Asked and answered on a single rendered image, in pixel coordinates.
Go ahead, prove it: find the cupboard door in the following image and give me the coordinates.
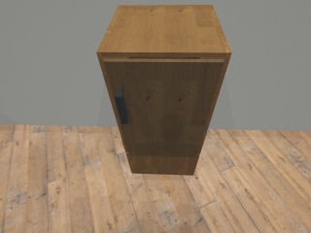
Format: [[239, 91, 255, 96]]
[[103, 58, 224, 156]]

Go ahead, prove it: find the handle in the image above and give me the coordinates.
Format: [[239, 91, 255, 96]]
[[115, 85, 129, 124]]

